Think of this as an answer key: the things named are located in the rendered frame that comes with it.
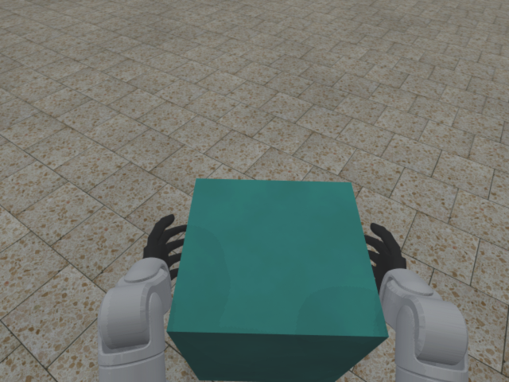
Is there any robot left hand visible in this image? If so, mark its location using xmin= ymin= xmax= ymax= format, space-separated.
xmin=143 ymin=214 xmax=187 ymax=281

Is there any robot right hand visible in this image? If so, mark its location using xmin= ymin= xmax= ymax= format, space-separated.
xmin=364 ymin=223 xmax=406 ymax=293

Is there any right robot forearm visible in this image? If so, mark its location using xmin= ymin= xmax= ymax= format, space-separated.
xmin=379 ymin=268 xmax=468 ymax=382

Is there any carton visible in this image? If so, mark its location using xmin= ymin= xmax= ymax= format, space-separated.
xmin=166 ymin=178 xmax=389 ymax=382

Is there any left robot forearm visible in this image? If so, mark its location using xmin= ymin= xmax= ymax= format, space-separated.
xmin=97 ymin=257 xmax=173 ymax=382

